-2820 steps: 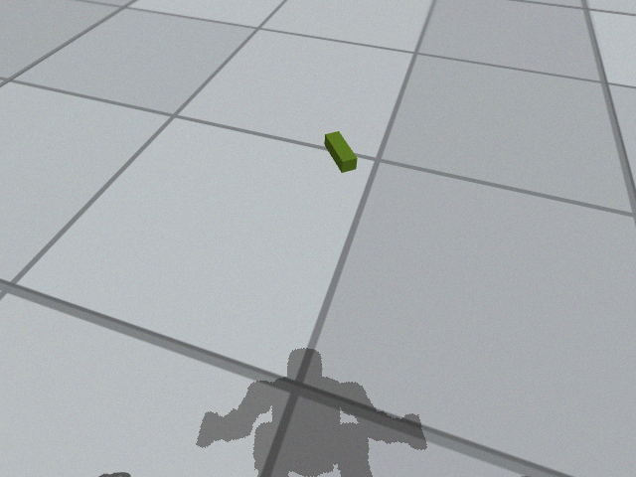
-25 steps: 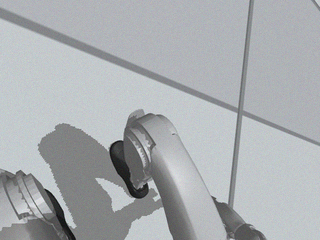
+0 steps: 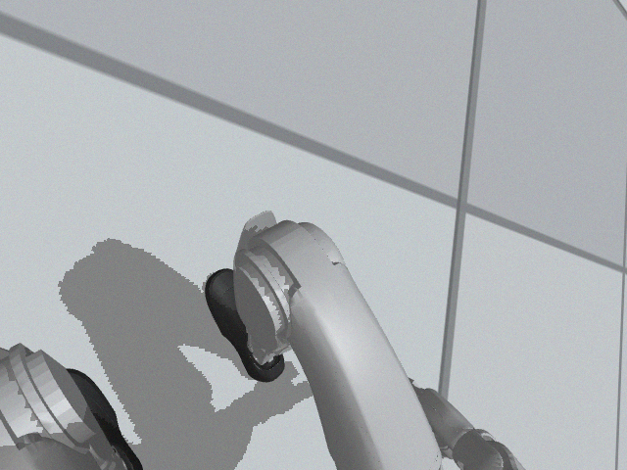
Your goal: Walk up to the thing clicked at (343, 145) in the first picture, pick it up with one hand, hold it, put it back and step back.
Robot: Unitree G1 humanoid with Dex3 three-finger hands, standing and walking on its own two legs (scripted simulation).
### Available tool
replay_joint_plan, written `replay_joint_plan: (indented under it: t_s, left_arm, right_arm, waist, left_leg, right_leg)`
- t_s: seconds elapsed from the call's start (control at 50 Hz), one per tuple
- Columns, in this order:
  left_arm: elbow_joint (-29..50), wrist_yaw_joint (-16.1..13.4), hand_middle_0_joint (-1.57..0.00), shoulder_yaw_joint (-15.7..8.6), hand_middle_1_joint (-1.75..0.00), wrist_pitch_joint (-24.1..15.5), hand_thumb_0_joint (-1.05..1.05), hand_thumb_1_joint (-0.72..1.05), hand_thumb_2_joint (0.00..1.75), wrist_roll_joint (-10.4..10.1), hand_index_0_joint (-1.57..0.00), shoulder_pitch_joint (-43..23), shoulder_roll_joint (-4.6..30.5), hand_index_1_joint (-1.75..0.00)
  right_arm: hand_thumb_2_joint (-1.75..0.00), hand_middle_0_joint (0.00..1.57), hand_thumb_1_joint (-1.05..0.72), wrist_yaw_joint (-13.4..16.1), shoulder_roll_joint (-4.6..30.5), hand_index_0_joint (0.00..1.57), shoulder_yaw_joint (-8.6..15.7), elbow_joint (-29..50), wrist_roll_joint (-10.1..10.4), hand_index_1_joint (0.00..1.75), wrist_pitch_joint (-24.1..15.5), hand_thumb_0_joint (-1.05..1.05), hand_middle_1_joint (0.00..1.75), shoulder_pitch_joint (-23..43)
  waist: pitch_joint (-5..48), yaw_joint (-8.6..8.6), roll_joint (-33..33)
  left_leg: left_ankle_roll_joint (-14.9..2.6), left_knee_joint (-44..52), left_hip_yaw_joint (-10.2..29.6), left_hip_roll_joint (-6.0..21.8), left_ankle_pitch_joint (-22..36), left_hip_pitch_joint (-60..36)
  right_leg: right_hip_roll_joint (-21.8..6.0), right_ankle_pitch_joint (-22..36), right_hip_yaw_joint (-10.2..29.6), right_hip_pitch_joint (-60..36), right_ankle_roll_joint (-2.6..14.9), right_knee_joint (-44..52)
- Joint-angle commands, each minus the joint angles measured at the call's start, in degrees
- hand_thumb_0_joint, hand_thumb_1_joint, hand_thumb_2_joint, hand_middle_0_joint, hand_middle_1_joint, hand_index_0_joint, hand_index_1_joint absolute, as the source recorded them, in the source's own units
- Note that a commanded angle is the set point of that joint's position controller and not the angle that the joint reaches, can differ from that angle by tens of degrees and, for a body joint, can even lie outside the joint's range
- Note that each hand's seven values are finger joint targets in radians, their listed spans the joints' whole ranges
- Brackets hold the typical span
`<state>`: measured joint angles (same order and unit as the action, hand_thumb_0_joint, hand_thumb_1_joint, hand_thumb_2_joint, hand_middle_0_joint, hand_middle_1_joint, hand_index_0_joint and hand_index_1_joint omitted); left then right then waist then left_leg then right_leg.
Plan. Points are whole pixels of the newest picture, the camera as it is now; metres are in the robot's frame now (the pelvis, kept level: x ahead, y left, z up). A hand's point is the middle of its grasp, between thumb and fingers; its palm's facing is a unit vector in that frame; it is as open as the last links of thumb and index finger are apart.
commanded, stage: rest palm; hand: left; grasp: from above
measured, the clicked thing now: out of the picture +0.54 +0.33 -0.28
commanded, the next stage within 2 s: close in 0.26 s
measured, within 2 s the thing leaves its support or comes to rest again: neither
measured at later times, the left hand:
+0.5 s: hand out of the picture +0.52 +0.31 -0.25, palm faces -0.44 -0.14 -0.89, open 12.1 cm
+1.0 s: hand out of the picture +0.52 +0.32 -0.25, palm faces -0.45 -0.14 -0.88, open 11.6 cm
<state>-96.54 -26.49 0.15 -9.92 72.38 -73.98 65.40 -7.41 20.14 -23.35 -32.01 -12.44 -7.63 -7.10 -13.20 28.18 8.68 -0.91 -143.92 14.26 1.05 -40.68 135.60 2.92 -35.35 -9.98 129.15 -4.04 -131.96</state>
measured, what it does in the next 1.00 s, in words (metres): stands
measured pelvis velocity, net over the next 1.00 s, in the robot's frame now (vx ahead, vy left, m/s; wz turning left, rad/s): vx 0.00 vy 0.00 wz -0.01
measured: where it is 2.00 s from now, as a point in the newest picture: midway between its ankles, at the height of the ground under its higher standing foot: (186, 394)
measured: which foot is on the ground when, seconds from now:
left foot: down 0.00-1.00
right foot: down 0.00-1.00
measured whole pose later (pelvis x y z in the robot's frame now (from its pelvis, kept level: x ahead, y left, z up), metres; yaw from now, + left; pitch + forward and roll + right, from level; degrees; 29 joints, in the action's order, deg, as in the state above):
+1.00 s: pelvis +0.00 +0.00 +0.00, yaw -1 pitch +30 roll -17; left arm -94.8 -24.7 0.5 -9.5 71.2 -73.5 66.8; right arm -7.2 20.2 -24.8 -31.8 -12.8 -6.6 -7.2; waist -14.1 28.2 8.8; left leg -1.2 -143.5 14.7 1.1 -40.9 135.2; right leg 2.9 -35.4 -10.5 128.3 -4.0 -130.9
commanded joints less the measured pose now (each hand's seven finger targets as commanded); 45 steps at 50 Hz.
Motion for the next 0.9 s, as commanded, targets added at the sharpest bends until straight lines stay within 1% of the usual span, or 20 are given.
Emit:
replay_joint_plan:
  t_s: [0.0, 0.1, 0.12, 0.14, 0.22, 0.26, 0.34, 0.36, 0.38, 0.42, 0.5, 0.56, 0.6, 0.66, 0.72, 0.76, 0.78, 0.82, 0.84, 0.88]
  left_arm:
    - [6.1, -1.9, -0.22, -0.2, -1.04, 0.4, 0.00, -0.28, 0.92, -1.1, -0.24, -13.8, 10.0, -1.02]
    - [6.1, -1.6, -0.25, -0.5, -1.04, 0.5, 0.00, -0.25, 0.94, -1.5, -0.26, -13.3, 10.4, -1.02]
    - [7.8, -1.7, -0.25, -0.1, -1.06, 0.1, 0.00, -0.24, 0.94, -1.7, -0.27, -14.7, 10.4, -1.04]
    - [5.8, -1.7, -0.25, -0.3, -1.08, 0.3, 0.00, -0.24, 0.96, -1.4, -0.27, -13.7, 10.6, -1.05]
    - [8.4, -1.6, -0.24, -0.1, -1.08, -0.1, 0.00, -0.24, 0.95, -1.8, -0.26, -14.4, 10.7, -1.05]
    - [7.3, -1.8, -0.22, -0.7, -1.06, 0.0, 0.00, -0.25, 0.93, -1.4, -0.25, -14.2, 11.0, -1.04]
    - [7.1, -1.5, -0.24, 0.1, -1.08, -0.4, 0.00, -0.22, 0.95, -2.0, -0.27, -13.3, 9.3, -1.05]
    - [6.3, -1.4, -0.22, 0.2, -1.04, -0.2, 0.00, -0.23, 0.87, -1.8, -0.26, -12.6, 9.0, -0.99]
    - [8.2, -1.7, -0.21, -0.5, -1.01, -0.4, 0.00, -0.24, 0.79, -1.9, -0.26, -14.2, 10.6, -0.96]
    - [9.3, -1.7, -0.21, -0.7, -0.98, -0.3, 0.00, -0.24, 0.75, -1.0, -0.26, -14.6, 12.2, -0.93]
    - [6.7, -1.8, -0.21, 0.8, -1.00, -0.1, 0.00, -0.24, 0.76, -1.4, -0.25, -12.8, 9.6, -0.95]
    - [8.8, -2.4, -0.23, -0.4, -0.97, -0.4, 0.00, -0.22, 0.73, -0.8, -0.27, -15.3, 12.6, -0.92]
    - [9.2, -2.3, -0.23, 0.2, -0.97, -0.4, 0.00, -0.21, 0.72, -0.7, -0.28, -15.6, 11.4, -0.92]
    - [7.3, -2.3, -0.26, 0.0, -0.93, 0.2, 0.00, -0.20, 0.72, -0.8, -0.30, -14.4, 10.7, -0.89]
    - [7.1, -2.0, -0.29, -0.2, -0.90, 0.5, 0.00, -0.16, 0.69, -0.7, -0.33, -14.5, 11.0, -0.86]
    - [9.5, -1.8, -0.29, -0.9, -0.90, 0.5, 0.00, -0.15, 0.69, -0.6, -0.33, -15.3, 12.4, -0.86]
    - [7.5, -1.4, -0.31, -0.1, -0.88, 0.8, 0.00, -0.14, 0.68, -0.7, -0.35, -14.1, 11.0, -0.84]
    - [6.3, -1.2, -0.32, 0.5, -0.87, 0.9, 0.00, -0.11, 0.66, -1.2, -0.36, -13.3, 10.4, -0.83]
    - [7.0, -0.7, -0.33, 0.2, -0.87, 0.9, 0.00, -0.11, 0.67, -1.5, -0.36, -13.5, 9.8, -0.83]
    - [7.2, -0.2, -0.34, 1.0, -0.85, 0.7, 0.00, -0.10, 0.65, -1.9, -0.38, -13.3, 9.4, -0.81]
  right_arm:
    - [-0.90, 0.20, -0.91, 0.9, 19.6, 0.20, 5.4, -2.8, 0.0, 0.30, 0.5, 0.00, 0.30, -13.0]
    - [-0.91, 0.20, -0.91, 0.5, 19.2, 0.20, 4.5, -2.8, 0.0, 0.30, 0.7, 0.00, 0.30, -12.8]
    - [-0.91, 0.20, -0.91, 0.7, 20.6, 0.20, 5.5, -1.9, -0.1, 0.30, 0.7, 0.00, 0.30, -12.5]
    - [-0.91, 0.20, -0.91, 0.6, 19.6, 0.20, 4.6, -2.3, 0.0, 0.30, 0.9, 0.00, 0.30, -12.7]
    - [-0.90, 0.20, -0.91, 0.6, 20.3, 0.20, 5.5, -0.8, 0.0, 0.30, 0.7, 0.00, 0.30, -11.5]
    - [-0.90, 0.20, -0.91, 0.4, 19.9, 0.20, 5.1, -3.0, -0.2, 0.30, 1.1, 0.00, 0.30, -13.7]
    - [-0.90, 0.20, -0.91, 0.1, 19.7, 0.20, 4.5, -2.7, -0.3, 0.30, 1.5, 0.00, 0.30, -13.1]
    - [-0.90, 0.20, -0.90, 0.0, 19.5, 0.20, 4.3, -2.6, -0.3, 0.30, 1.3, 0.00, 0.30, -13.1]
    - [-0.90, 0.20, -0.90, 0.1, 19.6, 0.20, 4.3, -2.5, -0.4, 0.30, 1.5, 0.00, 0.30, -13.2]
    - [-0.90, 0.20, -0.90, 0.1, 19.7, 0.20, 4.9, -2.3, -0.3, 0.30, 1.5, 0.00, 0.30, -13.2]
    - [-0.90, 0.20, -0.90, 0.2, 19.9, 0.20, 4.5, -2.0, -0.4, 0.30, 1.7, 0.00, 0.30, -12.6]
    - [-0.90, 0.20, -0.90, 0.7, 20.4, 0.20, 5.0, -1.2, -0.4, 0.30, 1.5, 0.00, 0.30, -11.6]
    - [-0.90, 0.20, -0.90, 0.6, 20.0, 0.20, 4.8, -1.0, -0.4, 0.30, 1.5, 0.00, 0.30, -12.0]
    - [-0.90, 0.20, -0.90, 0.6, 20.3, 0.20, 4.8, -2.3, -0.2, 0.30, 1.4, 0.00, 0.30, -12.7]
    - [-0.90, 0.20, -0.90, 0.8, 20.0, 0.20, 4.6, -1.8, 0.0, 0.30, 1.6, 0.00, 0.30, -12.0]
    - [-0.90, 0.20, -0.90, 0.8, 19.8, 0.20, 4.4, -2.5, -0.1, 0.30, 1.6, 0.00, 0.30, -12.2]
    - [-0.90, 0.20, -0.90, 0.8, 19.6, 0.20, 4.6, -2.3, -0.2, 0.30, 1.7, 0.00, 0.30, -12.7]
    - [-0.90, 0.20, -0.90, 1.0, 20.2, 0.20, 4.8, -2.0, 0.0, 0.30, 1.7, 0.00, 0.30, -12.0]
    - [-0.90, 0.20, -0.90, 0.8, 19.8, 0.20, 3.9, -2.0, 0.0, 0.30, 1.6, 0.00, 0.30, -12.3]
    - [-0.90, 0.20, -0.90, 1.1, 19.9, 0.20, 4.2, -2.0, -0.1, 0.30, 1.7, 0.00, 0.30, -12.3]
  waist:
    - [37.1, 4.14, -34.7]
    - [37.8, 4.07, -35.9]
    - [37.3, 4.51, -35.2]
    - [37.6, 4.18, -34.4]
    - [37.8, 3.65, -34.8]
    - [38.3, 3.85, -35.3]
    - [37.9, 4.63, -34.7]
    - [36.5, 4.61, -34.7]
    - [38.5, 4.29, -35.4]
    - [38.9, 3.66, -37.3]
    - [36.3, 4.87, -33.8]
    - [37.6, 3.60, -36.0]
    - [37.5, 4.53, -36.2]
    - [35.4, 4.83, -36.1]
    - [35.6, 4.57, -35.5]
    - [37.4, 3.98, -38.2]
    - [36.8, 4.66, -36.5]
    - [35.5, 4.65, -34.0]
    - [34.8, 5.00, -34.9]
    - [34.5, 5.15, -34.2]
  left_leg:
    - [0.49, 14.1, -3.8, 2.9, 15.3, -28.6]
    - [0.80, 14.5, -3.1, 3.1, 15.8, -30.2]
    - [0.65, 14.4, -3.1, 3.0, 15.4, -29.6]
    - [0.65, 14.5, -3.0, 3.0, 14.9, -28.8]
    - [0.57, 14.3, -3.4, 2.9, 15.7, -29.5]
    - [0.77, 14.4, -3.2, 3.0, 16.6, -29.5]
    - [0.78, 14.0, -2.5, 3.2, 18.2, -30.1]
    - [0.77, 13.7, -2.9, 3.1, 18.1, -29.5]
    - [0.82, 14.4, -2.7, 3.2, 17.9, -30.0]
    - [0.78, 14.6, -3.1, 3.2, 18.7, -31.8]
    - [0.34, 14.3, -3.2, 3.0, 16.5, -29.4]
    - [0.63, 14.9, -3.3, 3.0, 15.6, -29.4]
    - [0.54, 15.3, -3.1, 3.1, 15.3, -29.8]
    - [0.80, 15.2, -2.6, 3.1, 14.7, -29.6]
    - [0.99, 15.7, -2.1, 3.3, 14.1, -30.2]
    - [1.20, 15.6, -2.3, 3.5, 15.7, -31.5]
    - [0.84, 15.8, -2.5, 3.3, 15.4, -30.9]
    - [0.67, 15.2, -3.0, 3.1, 14.8, -28.7]
    - [0.91, 14.8, -2.5, 3.2, 15.8, -28.6]
    - [0.81, 15.1, -2.5, 3.3, 14.8, -29.0]
  right_leg:
    - [1.7, 15.5, -5.5, -24.6, 4.67, 10.2]
    - [1.5, 15.4, -5.6, -24.6, 4.83, 10.2]
    - [1.7, 15.2, -5.8, -24.5, 4.93, 10.2]
    - [1.7, 15.0, -5.9, -25.2, 4.88, 10.4]
    - [2.0, 15.6, -5.7, -25.2, 4.87, 10.4]
    - [1.9, 16.4, -6.0, -26.1, 4.91, 10.4]
    - [2.0, 17.1, -6.4, -25.4, 4.87, 10.5]
    - [1.7, 17.0, -6.0, -24.9, 4.98, 10.4]
    - [1.9, 17.1, -6.2, -26.5, 4.81, 10.6]
    - [2.0, 17.5, -5.8, -26.0, 4.84, 10.3]
    - [2.4, 16.5, -6.0, -26.1, 4.71, 11.0]
    - [2.3, 15.8, -5.9, -26.0, 5.14, 10.8]
    - [2.3, 15.7, -6.0, -25.9, 4.87, 10.7]
    - [1.8, 14.9, -6.2, -23.0, 5.04, 10.5]
    - [1.6, 14.2, -6.2, -22.0, 5.12, 10.6]
    - [1.4, 15.3, -5.9, -22.9, 5.13, 10.4]
    - [1.7, 15.5, -5.8, -24.2, 4.87, 10.4]
    - [2.0, 14.9, -5.9, -24.2, 5.06, 11.0]
    - [1.5, 15.5, -5.9, -22.7, 5.12, 10.5]
    - [1.8, 14.8, -6.0, -23.3, 4.96, 11.0]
